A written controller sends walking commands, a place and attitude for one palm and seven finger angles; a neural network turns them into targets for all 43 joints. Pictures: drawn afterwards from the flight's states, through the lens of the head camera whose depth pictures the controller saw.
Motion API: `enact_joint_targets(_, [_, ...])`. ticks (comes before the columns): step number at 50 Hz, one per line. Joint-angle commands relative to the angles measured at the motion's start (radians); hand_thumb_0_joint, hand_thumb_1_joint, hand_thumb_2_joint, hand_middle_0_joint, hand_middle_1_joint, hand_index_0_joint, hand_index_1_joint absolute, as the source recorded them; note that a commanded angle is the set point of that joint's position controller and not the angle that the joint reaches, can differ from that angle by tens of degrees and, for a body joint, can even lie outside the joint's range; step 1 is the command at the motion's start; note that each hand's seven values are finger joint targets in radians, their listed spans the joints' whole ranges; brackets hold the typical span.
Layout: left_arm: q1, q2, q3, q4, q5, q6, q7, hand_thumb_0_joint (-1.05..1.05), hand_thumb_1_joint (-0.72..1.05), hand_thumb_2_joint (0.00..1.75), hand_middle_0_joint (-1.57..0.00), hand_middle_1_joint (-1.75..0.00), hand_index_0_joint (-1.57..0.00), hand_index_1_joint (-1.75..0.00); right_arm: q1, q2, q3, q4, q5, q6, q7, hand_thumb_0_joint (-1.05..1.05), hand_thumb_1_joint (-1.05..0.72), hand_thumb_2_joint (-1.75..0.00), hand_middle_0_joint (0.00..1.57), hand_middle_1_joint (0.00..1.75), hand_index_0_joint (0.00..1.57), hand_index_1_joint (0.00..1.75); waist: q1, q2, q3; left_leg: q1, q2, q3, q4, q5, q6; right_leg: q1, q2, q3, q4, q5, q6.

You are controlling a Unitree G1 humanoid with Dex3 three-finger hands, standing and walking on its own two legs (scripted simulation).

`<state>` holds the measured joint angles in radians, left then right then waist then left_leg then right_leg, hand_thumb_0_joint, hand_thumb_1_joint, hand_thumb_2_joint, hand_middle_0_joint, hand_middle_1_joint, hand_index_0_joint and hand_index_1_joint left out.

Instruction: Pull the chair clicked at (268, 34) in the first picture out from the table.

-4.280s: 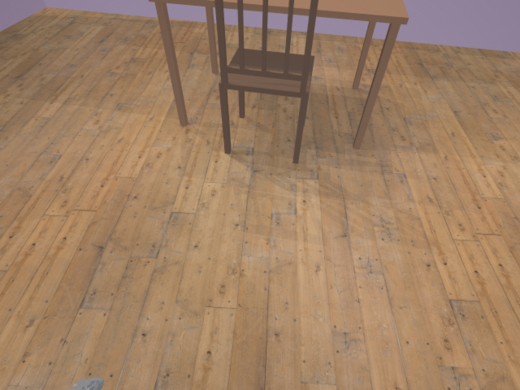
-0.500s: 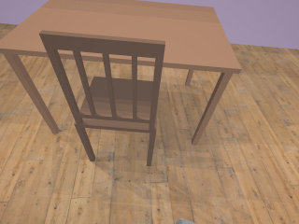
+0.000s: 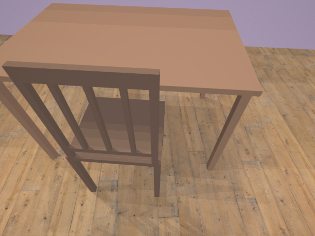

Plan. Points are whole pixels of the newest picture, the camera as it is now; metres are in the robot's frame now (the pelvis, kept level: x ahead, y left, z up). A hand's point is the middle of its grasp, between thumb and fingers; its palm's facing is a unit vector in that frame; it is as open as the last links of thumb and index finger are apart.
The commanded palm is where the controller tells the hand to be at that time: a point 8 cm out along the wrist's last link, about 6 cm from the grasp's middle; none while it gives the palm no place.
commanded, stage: come to a stop and stand still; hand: left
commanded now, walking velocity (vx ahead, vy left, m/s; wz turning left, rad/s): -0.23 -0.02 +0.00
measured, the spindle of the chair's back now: (100, 123) +0.47 +0.24 -0.06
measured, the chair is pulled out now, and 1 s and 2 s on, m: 0.00 0.00 0.00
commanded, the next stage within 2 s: look again from close up in 0.96 s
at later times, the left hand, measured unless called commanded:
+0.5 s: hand out of the picture +0.01 +0.16 -0.16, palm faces +0.03 -0.96 -0.28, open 7.4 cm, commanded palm none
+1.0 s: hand out of the picture -0.04 +0.13 -0.17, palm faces +0.05 -0.98 -0.18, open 7.3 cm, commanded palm none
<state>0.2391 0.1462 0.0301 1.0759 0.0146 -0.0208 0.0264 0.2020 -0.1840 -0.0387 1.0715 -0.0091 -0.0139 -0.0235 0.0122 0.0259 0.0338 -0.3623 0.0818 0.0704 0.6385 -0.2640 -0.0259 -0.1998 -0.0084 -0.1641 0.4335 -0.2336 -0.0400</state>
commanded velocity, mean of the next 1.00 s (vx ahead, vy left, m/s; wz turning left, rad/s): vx -0.04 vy -0.01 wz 0.00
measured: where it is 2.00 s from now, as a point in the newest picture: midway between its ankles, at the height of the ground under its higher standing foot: outside the picture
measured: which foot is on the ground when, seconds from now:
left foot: up 0.00-0.00, down 0.02-0.36, up 0.38-0.58, down 0.60-1.00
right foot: down 0.00-0.10, up 0.12-0.32, down 0.34-1.00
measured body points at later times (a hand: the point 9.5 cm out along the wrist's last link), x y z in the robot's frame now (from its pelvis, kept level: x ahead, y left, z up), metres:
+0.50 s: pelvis -0.01 -0.04 +0.00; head +0.01 -0.07 +0.45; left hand +0.01 +0.21 -0.14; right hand +0.06 -0.27 -0.17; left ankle -0.01 +0.11 -0.71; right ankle -0.02 -0.12 -0.74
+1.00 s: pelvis -0.03 -0.04 +0.00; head -0.03 -0.05 +0.45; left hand -0.04 +0.18 -0.16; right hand -0.08 -0.25 -0.16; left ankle -0.04 +0.10 -0.74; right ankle -0.02 -0.12 -0.74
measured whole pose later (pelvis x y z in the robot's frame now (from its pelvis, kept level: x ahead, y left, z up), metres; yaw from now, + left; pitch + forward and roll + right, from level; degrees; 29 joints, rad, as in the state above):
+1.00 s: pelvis -0.03 -0.04 +0.00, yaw +0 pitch -1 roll +0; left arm 0.28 0.14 0.01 1.15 0.00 0.01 0.03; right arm 0.34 -0.12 0.00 1.17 -0.01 0.01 -0.03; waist 0.00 0.01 0.02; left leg -0.15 0.05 0.03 0.38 -0.21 -0.04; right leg -0.18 0.04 -0.08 0.38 -0.19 -0.06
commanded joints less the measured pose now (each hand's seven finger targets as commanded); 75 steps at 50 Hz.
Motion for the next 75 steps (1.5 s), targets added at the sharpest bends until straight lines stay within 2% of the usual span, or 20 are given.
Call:
enact_joint_targets(1, [0.043, 0.119, 0.021, -0.037, -0.006, 0.010, 0.014, 0.00, 0.90, 0.90, -0.20, -0.30, -0.20, -0.30, 0.112, -0.057, 0.000, -0.001, 0.000, 0.002, -0.002, 0.00, -0.90, -0.90, 0.20, 0.30, 0.20, 0.30, -0.013, -0.011, -0.045, 0.234, 0.073, -0.068, -0.220, 0.491, 0.025, -0.053, -0.152, 0.102, 0.031, 0.303, -0.006])
enact_joint_targets(4, [0.086, 0.100, 0.012, -0.035, -0.009, 0.035, 0.022, 0.00, 0.90, 0.90, -0.20, -0.30, -0.20, -0.30, 0.034, -0.116, -0.007, -0.033, -0.001, 0.011, -0.016, 0.00, -0.90, -0.90, 0.20, 0.30, 0.20, 0.30, 0.010, 0.199, -0.030, 0.178, 0.195, -0.170, -0.279, 0.727, 0.133, -0.020, -0.062, 0.063, 0.141, -0.039, 0.052])
enact_joint_targets(9, [0.093, 0.109, 0.023, -0.046, -0.006, 0.051, 0.018, 0.00, 0.90, 0.90, -0.20, -0.30, -0.20, -0.30, -0.022, -0.150, -0.033, -0.070, -0.009, 0.025, -0.027, 0.00, -0.90, -0.90, 0.20, 0.30, 0.20, 0.30, -0.003, 0.165, -0.109, 0.316, 0.242, -0.181, -0.253, 0.866, 0.224, -0.164, -0.034, 0.141, 0.398, -0.294, 0.054])
enact_joint_targets(13, [0.096, 0.098, 0.025, -0.067, -0.003, 0.047, 0.016, 0.00, 0.90, 0.90, -0.20, -0.30, -0.20, -0.30, -0.044, -0.165, -0.049, -0.087, -0.012, 0.034, -0.020, 0.00, -0.90, -0.90, 0.20, 0.30, 0.20, 0.30, -0.006, 0.127, -0.150, 0.325, 0.222, -0.144, -0.216, 0.791, 0.199, -0.128, -0.030, 0.136, 0.278, -0.218, 0.057])
enact_joint_targets(15, [0.140, 0.104, 0.027, -0.058, 0.002, 0.039, 0.015, 0.00, 0.90, 0.90, -0.20, -0.30, -0.20, -0.30, -0.057, -0.153, -0.052, -0.091, -0.006, 0.038, -0.013, 0.00, -0.90, -0.90, 0.20, 0.30, 0.20, 0.30, 0.014, 0.086, -0.157, 0.246, 0.171, -0.112, -0.164, 0.577, 0.143, -0.010, -0.029, 0.123, 0.070, -0.021, 0.061])
enact_joint_targets(16, [0.140, 0.139, 0.027, -0.058, 0.007, 0.032, 0.017, 0.00, 0.90, 0.90, -0.20, -0.30, -0.20, -0.30, -0.057, -0.126, -0.048, -0.092, 0.002, 0.038, -0.008, 0.00, -0.90, -0.90, 0.20, 0.30, 0.20, 0.30, 0.016, -0.025, -0.136, 0.175, 0.104, -0.087, -0.105, 0.389, 0.089, 0.038, -0.070, 0.191, -0.058, 0.160, 0.053])
enact_joint_targets(17, [0.098, 0.192, 0.031, -0.068, 0.014, 0.027, 0.019, 0.00, 0.90, 0.90, -0.20, -0.30, -0.20, -0.30, -0.048, -0.072, -0.040, -0.105, 0.009, 0.038, -0.001, 0.00, -0.90, -0.90, 0.20, 0.30, 0.20, 0.30, -0.011, -0.195, -0.092, 0.065, 0.000, -0.010, -0.048, 0.120, 0.026, 0.044, -0.215, 0.343, -0.085, 0.312, 0.000])
enact_joint_targets(19, [0.059, 0.210, 0.031, -0.083, 0.013, 0.021, 0.015, 0.00, 0.90, 0.90, -0.20, -0.30, -0.20, -0.30, -0.103, -0.048, -0.032, -0.114, 0.002, 0.062, 0.002, 0.00, -0.90, -0.90, 0.20, 0.30, 0.20, 0.30, 0.010, -0.281, -0.021, 0.049, -0.052, -0.050, 0.117, -0.241, 0.011, -0.096, -0.316, 0.404, -0.143, 0.390, -0.120])
enact_joint_targets(21, [0.002, 0.170, 0.018, -0.077, 0.011, 0.019, 0.018, 0.00, 0.90, 0.90, -0.20, -0.30, -0.20, -0.30, -0.061, -0.039, -0.027, -0.076, 0.003, 0.062, -0.002, 0.00, -0.90, -0.90, 0.20, 0.30, 0.20, 0.30, -0.027, -0.184, 0.000, 0.047, -0.045, -0.075, 0.189, -0.193, 0.013, -0.076, -0.271, 0.344, -0.108, 0.448, -0.146])
enact_joint_targets(25, [0.035, 0.178, 0.019, -0.054, 0.007, 0.011, 0.019, 0.00, 0.90, 0.90, -0.20, -0.30, -0.20, -0.30, -0.025, -0.030, -0.010, -0.042, 0.009, 0.044, -0.004, 0.00, -0.90, -0.90, 0.20, 0.30, 0.20, 0.30, -0.006, -0.172, -0.043, 0.070, -0.048, -0.051, 0.003, -0.152, 0.001, 0.068, -0.223, 0.280, -0.047, 0.566, -0.131])
enact_joint_targets(29, [0.028, 0.140, 0.006, -0.025, -0.013, 0.010, 0.018, 0.00, 0.90, 0.90, -0.20, -0.30, -0.20, -0.30, 0.040, -0.052, 0.007, 0.013, 0.000, 0.019, -0.014, 0.00, -0.90, -0.90, 0.20, 0.30, 0.20, 0.30, -0.012, -0.056, -0.043, 0.266, 0.025, -0.110, -0.268, 0.234, 0.027, -0.006, -0.136, 0.244, -0.039, 0.313, -0.015])
enact_joint_targets(31, [0.024, 0.124, 0.003, -0.021, -0.009, 0.010, 0.015, 0.00, 0.90, 0.90, -0.20, -0.30, -0.20, -0.30, 0.037, -0.065, 0.011, 0.024, -0.001, 0.016, -0.017, 0.00, -0.90, -0.90, 0.20, 0.30, 0.20, 0.30, 0.004, -0.063, -0.032, 0.233, 0.056, -0.109, -0.266, 0.209, 0.032, 0.014, -0.103, 0.231, -0.091, 0.193, 0.021])
enact_joint_targets(33, [0.010, 0.139, 0.002, 0.002, -0.014, 0.015, 0.013, 0.00, 0.90, 0.90, -0.20, -0.30, -0.20, -0.30, 0.033, -0.053, 0.021, 0.045, -0.001, 0.013, -0.015, 0.00, -0.90, -0.90, 0.20, 0.30, 0.20, 0.30, 0.005, 0.059, -0.019, 0.193, 0.045, -0.114, -0.303, 0.168, 0.027, 0.055, -0.103, 0.226, -0.096, 0.141, 0.014])
enact_joint_targets(40, [0.036, 0.130, 0.000, 0.027, -0.011, 0.019, 0.008, 0.00, 0.90, 0.90, -0.20, -0.30, -0.20, -0.30, 0.120, -0.037, 0.025, 0.063, -0.008, 0.023, -0.010, 0.00, -0.90, -0.90, 0.20, 0.30, 0.20, 0.30, -0.004, -0.030, 0.072, 0.151, 0.002, -0.085, -0.331, -0.017, 0.024, -0.015, -0.105, 0.270, -0.212, -0.155, 0.012])
enact_joint_targets(52, [0.109, 0.078, -0.005, 0.048, -0.011, 0.007, 0.011, 0.00, 0.90, 0.90, -0.20, -0.30, -0.20, -0.30, 0.200, -0.008, 0.030, 0.074, -0.004, 0.005, -0.017, 0.00, -0.90, -0.90, 0.20, 0.30, 0.20, 0.30, -0.007, -0.034, 0.065, 0.151, 0.012, -0.090, -0.333, 0.031, 0.032, -0.024, -0.096, 0.241, -0.171, -0.067, 0.006])
enact_joint_targets(53, [0.195, 0.101, -0.015, 0.064, 0.009, -0.028, 0.050, 0.00, 0.90, 0.90, -0.20, -0.30, -0.20, -0.30, 0.066, -0.046, 0.029, 0.012, -0.003, -0.017, 0.000, 0.00, -0.90, -0.90, 0.20, 0.30, 0.20, 0.30, 0.044, -0.034, 0.100, 0.040, 0.007, -0.025, -0.091, 0.000, -0.002, 0.002, -0.172, 0.292, -0.122, 0.408, 0.061])
enact_joint_targets(54, [0.165, 0.158, -0.005, 0.021, 0.004, -0.036, 0.040, 0.00, 0.90, 0.90, -0.20, -0.30, -0.20, -0.30, 0.157, 0.009, 0.027, -0.026, 0.000, 0.003, 0.001, 0.00, -0.90, -0.90, 0.20, 0.30, 0.20, 0.30, -0.031, -0.032, -0.025, 0.086, -0.021, -0.072, -0.032, -0.122, 0.014, 0.003, -0.249, 0.364, -0.160, 0.184, -0.011])
enact_joint_targets(56, [0.080, 0.141, -0.003, -0.021, 0.004, -0.034, 0.028, 0.00, 0.90, 0.90, -0.20, -0.30, -0.20, -0.30, 0.230, 0.014, 0.027, -0.016, -0.007, 0.006, 0.010, 0.00, -0.90, -0.90, 0.20, 0.30, 0.20, 0.30, -0.065, -0.025, -0.059, 0.171, -0.032, -0.048, -0.059, -0.039, 0.029, -0.102, -0.192, 0.294, -0.159, -0.143, -0.070])
enact_joint_targets(62, [0.119, 0.065, -0.018, -0.008, -0.004, -0.018, 0.014, 0.00, 0.90, 0.90, -0.20, -0.30, -0.20, -0.30, 0.218, -0.019, 0.040, -0.023, -0.007, -0.026, -0.002, 0.00, -0.90, -0.90, 0.20, 0.30, 0.20, 0.30, -0.018, 0.029, 0.047, 0.040, 0.028, -0.144, -0.255, 0.084, 0.065, -0.011, -0.076, 0.190, -0.007, 0.015, -0.015])
enact_joint_targets(75, [0.114, 0.080, -0.022, 0.000, -0.006, -0.004, 0.013, 0.00, 0.90, 0.90, -0.20, -0.30, -0.20, -0.30, 0.173, -0.054, 0.047, 0.017, -0.005, -0.033, -0.010, 0.00, -0.90, -0.90, 0.20, 0.30, 0.20, 0.30, -0.005, -0.019, 0.042, 0.113, 0.017, -0.135, -0.300, 0.186, 0.069, 0.039, -0.094, 0.177, 0.007, 0.123, 0.009])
